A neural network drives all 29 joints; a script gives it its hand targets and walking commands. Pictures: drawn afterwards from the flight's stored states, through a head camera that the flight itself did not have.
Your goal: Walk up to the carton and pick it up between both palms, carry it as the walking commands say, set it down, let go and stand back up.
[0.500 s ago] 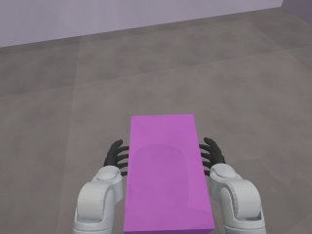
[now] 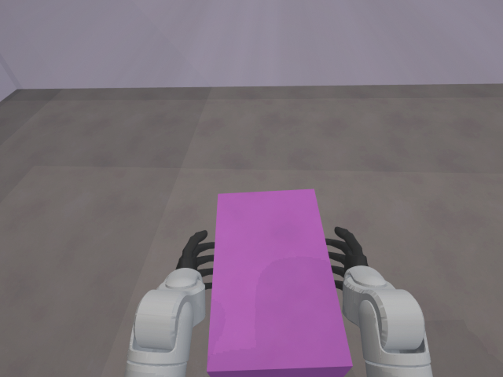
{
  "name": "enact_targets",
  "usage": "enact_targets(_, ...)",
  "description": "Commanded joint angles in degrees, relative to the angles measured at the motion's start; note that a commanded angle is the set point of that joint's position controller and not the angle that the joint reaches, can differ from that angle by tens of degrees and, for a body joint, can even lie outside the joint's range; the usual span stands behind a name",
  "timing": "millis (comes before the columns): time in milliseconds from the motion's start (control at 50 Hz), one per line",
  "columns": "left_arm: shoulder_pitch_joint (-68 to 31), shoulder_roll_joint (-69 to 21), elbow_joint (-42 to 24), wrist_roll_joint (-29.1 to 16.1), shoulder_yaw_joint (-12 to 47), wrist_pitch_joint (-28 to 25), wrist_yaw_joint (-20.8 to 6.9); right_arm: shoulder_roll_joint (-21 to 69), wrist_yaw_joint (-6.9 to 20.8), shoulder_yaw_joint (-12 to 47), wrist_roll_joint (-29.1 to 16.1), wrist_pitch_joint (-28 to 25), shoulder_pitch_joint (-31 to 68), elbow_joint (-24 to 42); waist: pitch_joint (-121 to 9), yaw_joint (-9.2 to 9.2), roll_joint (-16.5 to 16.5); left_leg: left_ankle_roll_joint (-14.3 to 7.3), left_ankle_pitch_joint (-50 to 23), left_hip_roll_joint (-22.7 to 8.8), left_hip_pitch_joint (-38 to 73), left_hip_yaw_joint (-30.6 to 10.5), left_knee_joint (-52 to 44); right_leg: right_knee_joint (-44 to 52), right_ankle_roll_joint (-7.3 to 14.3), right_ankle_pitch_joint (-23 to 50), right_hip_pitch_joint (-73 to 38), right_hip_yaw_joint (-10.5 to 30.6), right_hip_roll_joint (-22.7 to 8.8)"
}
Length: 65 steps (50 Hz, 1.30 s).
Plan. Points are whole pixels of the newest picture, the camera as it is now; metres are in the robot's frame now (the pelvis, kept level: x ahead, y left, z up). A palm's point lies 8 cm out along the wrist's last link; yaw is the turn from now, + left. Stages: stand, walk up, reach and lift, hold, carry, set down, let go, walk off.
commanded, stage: carry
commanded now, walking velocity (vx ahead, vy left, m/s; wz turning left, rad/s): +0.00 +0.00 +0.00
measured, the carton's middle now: (271, 302) +0.26 +0.00 +0.01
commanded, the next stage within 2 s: none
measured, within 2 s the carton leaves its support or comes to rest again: neither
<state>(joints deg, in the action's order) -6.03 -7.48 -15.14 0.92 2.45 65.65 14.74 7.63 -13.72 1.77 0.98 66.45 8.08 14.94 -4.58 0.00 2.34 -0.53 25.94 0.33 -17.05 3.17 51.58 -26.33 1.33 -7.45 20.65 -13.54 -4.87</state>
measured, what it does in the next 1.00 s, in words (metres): walks ahead: left foot, then right foot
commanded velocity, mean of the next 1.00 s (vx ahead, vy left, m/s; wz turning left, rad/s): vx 0.00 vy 0.00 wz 0.00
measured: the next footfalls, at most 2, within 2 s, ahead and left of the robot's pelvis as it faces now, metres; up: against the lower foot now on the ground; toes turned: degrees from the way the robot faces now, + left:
left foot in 0.18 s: +0.14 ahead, +0.12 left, +0.00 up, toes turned -4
right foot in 0.98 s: +0.18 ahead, -0.09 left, +0.00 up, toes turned +17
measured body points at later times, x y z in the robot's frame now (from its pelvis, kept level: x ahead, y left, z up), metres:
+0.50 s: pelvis +0.14 +0.02 +0.00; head +0.15 +0.02 +0.45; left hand +0.41 +0.15 +0.06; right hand +0.42 -0.10 +0.07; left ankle +0.09 +0.12 -0.72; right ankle +0.07 -0.10 -0.73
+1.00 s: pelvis +0.16 +0.00 -0.01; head +0.17 +0.00 +0.44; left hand +0.43 +0.13 +0.04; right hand +0.43 -0.11 +0.04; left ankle +0.10 +0.11 -0.74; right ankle +0.14 -0.10 -0.74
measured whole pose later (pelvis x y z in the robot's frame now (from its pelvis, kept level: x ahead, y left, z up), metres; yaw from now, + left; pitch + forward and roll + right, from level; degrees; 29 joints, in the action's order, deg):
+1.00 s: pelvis +0.16 +0.00 -0.01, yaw +1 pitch +4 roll +0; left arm -1.6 -7.4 -17.4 1.9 3.1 60.5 14.4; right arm 7.4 -12.6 5.0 2.6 60.7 4.3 15.0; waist -5.0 1.3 0.3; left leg 0.3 23.7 -3.6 -15.1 9.3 35.4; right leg -35.7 0.7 -18.4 19.6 -8.7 -3.9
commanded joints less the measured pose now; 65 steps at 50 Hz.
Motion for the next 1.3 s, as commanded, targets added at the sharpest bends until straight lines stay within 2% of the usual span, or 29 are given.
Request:
enact_targets(0, -26.17, -55.45, -16.53, -13.66, 23.30, -4.49, -10.01, 59.84, 8.03, 26.55, -14.06, -3.25, 19.86, 10.17, -14.58, -0.36, -9.97, 0.28, 0.05, -2.57, -5.25, 1.18, -11.46, 9.58, 3.30, 18.69, -18.81, 11.00, -12.81)
enact_targets(60, -22.03, -55.61, -15.68, -13.36, 22.57, -4.71, -9.83, 60.13, 7.64, 27.00, -13.92, -3.67, 18.40, 10.61, -18.77, -0.48, -11.87, 0.86, -7.65, -2.00, -2.35, 3.43, -17.58, 5.71, 2.84, 26.47, -20.62, 7.07, -12.16)
enact_targets(140, -21.63, -55.73, -15.17, -14.01, 23.64, -4.31, -9.98, 59.24, 7.96, 26.99, -13.96, -3.88, 19.65, 13.09, -21.97, 0.59, -7.39, 0.47, -24.12, -6.90, 10.17, 2.91, -28.77, -0.23, -2.65, 10.81, -13.76, 3.72, -8.95)
enact_targets(180, -20.79, -52.90, -13.72, -13.11, 23.57, -2.91, -9.46, 55.66, 7.68, 24.47, -11.77, -2.63, 16.33, 9.34, -19.90, 0.05, -0.14, -1.22, -54.39, -13.52, 12.60, -2.15, -21.43, -3.46, -4.85, 7.77, -8.90, 5.30, -6.24)
enact_targets(260, -24.04, -53.76, -15.31, -14.25, 25.10, -2.84, -9.32, 56.69, 8.64, 23.52, -12.20, -3.13, 15.62, 7.53, -18.41, -0.04, 5.10, 0.16, -61.23, -11.62, 10.16, -0.05, -20.04, -5.29, -4.68, 6.95, -9.40, 4.61, -5.02)
enact_targets(320, -22.86, -54.98, -15.51, -15.08, 25.07, -3.34, -9.82, 58.12, 8.17, 23.76, -12.31, -3.67, 16.51, 9.75, -20.75, 0.38, 1.89, -0.40, -68.90, -11.14, 15.92, 0.31, -16.54, -3.15, -5.20, 8.99, -8.68, 3.43, -1.89)
enact_targets(360, -23.67, -54.21, -17.21, -15.20, 25.63, -4.14, -9.30, 57.26, 8.54, 23.41, -12.37, -4.44, 16.32, 10.39, -20.25, 0.44, 2.92, 0.05, -66.93, -11.12, 12.42, 0.65, -17.03, -5.14, -4.97, 13.33, -11.46, 2.99, -2.66)
enact_targets(420, -24.58, -55.18, -17.75, -16.03, 25.31, -5.05, -10.13, 59.00, 8.30, 24.44, -12.05, -5.04, 13.83, 10.28, -19.65, 1.13, -5.38, 1.19, -56.34, -6.58, 9.11, 5.00, -17.17, -4.58, -4.02, 25.89, -16.32, 3.24, -1.96)
enact_targets(480, -21.29, -54.04, -15.26, -13.86, 24.83, -5.09, -9.69, 57.41, 8.76, 25.03, -12.12, -5.25, 12.79, 9.95, -20.18, 1.06, -3.22, 0.79, -54.06, -6.08, 8.60, 5.72, -18.68, -7.73, -3.16, 32.12, -17.79, 3.50, -3.13)
enact_targets(520, -20.12, -53.80, -15.75, -14.58, 24.22, -5.62, -10.12, 58.28, 8.98, 26.83, -13.47, -5.87, 17.34, 13.12, -21.47, 0.03, -3.92, 0.22, -56.93, -7.32, 11.51, 4.67, -18.69, -5.93, -3.93, 22.07, -15.63, 2.93, -2.52)
enact_targets(560, -20.01, -54.17, -14.94, -13.80, 24.23, -5.99, -9.93, 57.46, 9.26, 26.31, -13.45, -6.50, 16.26, 13.09, -20.82, 0.44, 2.87, -0.14, -67.20, -8.28, 14.59, 3.54, -16.59, -5.64, -3.63, 14.16, -10.87, 2.63, -1.11)
enact_targets(620, -17.65, -54.91, -12.55, -12.93, 23.90, -6.19, -10.04, 57.22, 9.71, 26.97, -13.80, -6.91, 14.68, 13.62, -19.52, 1.02, 4.65, -0.06, -68.93, -7.50, 15.11, 4.81, -15.09, -3.67, -3.44, 13.61, -10.45, 1.84, 0.59)
enact_targets(680, -21.40, -53.71, -14.88, -13.36, 24.89, -6.58, -10.30, 57.43, 9.78, 26.19, -12.54, -6.88, 13.08, 11.12, -17.28, 0.78, -0.08, 0.28, -54.90, -5.91, 7.25, 5.45, -15.69, -2.55, -3.09, 21.48, -14.77, 3.31, -1.29)
enact_targets(760, -15.23, -53.43, -10.27, -12.50, 22.18, -7.17, -11.33, 57.37, 9.42, 30.14, -12.89, -7.34, 17.98, 14.99, -15.91, -0.59, -20.35, 1.11, -5.77, -0.39, -13.79, 10.81, -18.03, -7.48, 1.59, 59.57, -34.22, 8.27, -8.04)
enact_targets(780, -16.84, -53.82, -11.42, -12.46, 23.26, -7.61, -11.02, 57.28, 9.51, 30.42, -13.18, -7.59, 18.51, 15.89, -13.98, 0.44, -15.79, 0.61, -8.90, 0.30, -10.02, 10.42, -23.29, -9.82, 1.21, 61.84, -30.20, 8.24, -8.16)
enact_targets(820, -16.17, -52.38, -13.67, -12.54, 24.31, -8.24, -10.99, 57.06, 10.10, 29.10, -12.34, -7.68, 14.77, 12.68, -21.13, 0.93, -4.72, -0.71, -55.41, -4.69, 14.94, 7.24, -23.40, -21.69, -2.49, 42.74, -13.35, 2.66, -4.00)
enact_targets(840, -17.97, -53.44, -15.21, -12.94, 26.38, -7.96, -10.47, 56.03, 9.97, 26.85, -11.97, -7.88, 13.00, 11.85, -22.37, 1.15, 4.44, -2.99, -83.98, -9.19, 26.95, 1.66, -15.78, -23.62, -3.77, 17.71, 1.64, 1.91, 0.40)
enact_targets(860, -16.47, -52.58, -13.99, -11.93, 24.73, -7.86, -10.13, 56.01, 10.34, 27.92, -12.96, -8.01, 15.10, 12.41, -21.14, 1.10, 13.90, -6.39, -101.84, -13.61, 37.91, -4.58, -14.73, -21.04, -3.80, -23.46, 15.31, 1.41, 4.52)
enact_targets(900, -18.16, -51.47, -11.88, -10.92, 24.09, -7.75, -10.16, 55.92, 10.63, 26.15, -11.17, -7.47, 14.13, 7.94, -15.49, 1.02, 9.42, -6.02, -87.50, -15.19, 27.46, -4.86, -18.25, -12.62, -2.62, -25.28, 12.13, 5.91, 2.44)
enact_targets(960, -19.76, -53.29, -10.73, -11.57, 25.55, -8.14, -11.08, 56.06, 10.51, 26.89, -10.31, -8.36, 13.34, 8.48, -17.03, 1.38, 0.00, -0.43, -40.64, -9.17, 7.03, 2.28, -14.51, -0.04, -1.57, 24.15, -11.93, 10.45, -3.96)
enact_targets(980, -20.45, -55.16, -11.13, -11.92, 24.91, -8.96, -11.56, 58.46, 10.34, 28.92, -11.80, -8.82, 17.85, 12.57, -19.21, 1.42, -8.16, 0.87, -20.98, -6.58, 4.28, 3.79, -13.92, -3.80, 0.91, 45.12, -15.55, 14.51, -8.63)
enact_targets(1000, -23.55, -55.63, -11.51, -11.84, 25.40, -9.87, -11.69, 58.15, 11.03, 29.62, -12.21, -9.38, 21.10, 15.20, -20.26, 1.36, -11.43, 1.49, -15.90, -5.91, 2.40, 3.72, -14.58, -6.54, 2.43, 50.26, -17.15, 14.68, -9.97)
enact_targets(1040, -24.86, -54.70, -11.14, -11.67, 24.99, -10.10, -12.07, 58.66, 11.23, 28.94, -10.77, -9.25, 20.69, 10.60, -18.98, 0.94, -9.72, 0.59, -15.69, -5.97, 4.34, 3.20, -20.29, -4.79, 1.41, 42.15, -16.13, 12.96, -9.03)
enact_targets(1100, -21.10, -53.88, -10.21, -11.64, 24.24, -9.30, -11.81, 56.97, 10.79, 26.62, -10.74, -8.98, 18.85, 8.96, -18.30, -0.05, -0.23, -0.39, -43.30, -9.27, 10.41, 1.49, -18.57, -6.23, 0.00, 19.34, -8.26, 11.12, -5.26)
enact_targets(1120, -20.90, -53.20, -9.73, -11.38, 23.23, -9.41, -11.71, 57.21, 10.74, 26.60, -10.27, -8.92, 18.48, 7.79, -21.59, 0.08, -3.39, -0.82, -45.43, -9.40, 10.17, 0.94, -17.35, -6.24, -0.55, 19.68, -11.41, 9.61, -4.91)
enact_targets(1140, -18.52, -53.47, -7.13, -10.70, 23.52, -9.23, -11.81, 56.40, 11.13, 26.40, -10.19, -8.99, 17.58, 7.56, -20.26, 0.14, 0.75, 0.35, -46.19, -9.27, 10.85, 2.35, -19.19, -7.24, -0.52, 18.90, -10.26, 9.47, -4.97)
enact_targets(1180, -23.58, -54.32, -10.08, -11.64, 24.75, -9.55, -11.93, 58.02, 11.31, 26.57, -10.23, -9.02, 18.73, 7.16, -19.15, 0.33, -5.07, -0.33, -33.92, -8.95, 6.67, 0.34, -20.25, -3.57, -0.54, 17.15, -12.68, 10.35, -5.68)
enact_targets(1220, -20.57, -53.24, -7.09, -10.40, 22.59, -9.40, -11.73, 57.58, 11.42, 25.70, -10.17, -8.60, 17.36, 5.13, -20.15, 0.21, -5.22, -0.17, -34.96, -9.29, 8.81, 1.03, -19.86, -3.95, -0.35, 18.49, -11.60, 10.22, -5.84)
enact_targets(1280, -24.07, -54.39, -6.93, -10.72, 24.00, -9.12, -11.88, 58.93, 11.56, 24.56, -9.93, -8.79, 19.26, 4.08, -16.48, 0.05, -0.23, -0.43, -34.06, -10.07, 8.38, -0.31, -22.48, -3.21, -0.29, 5.95, -8.49, 9.77, -5.29)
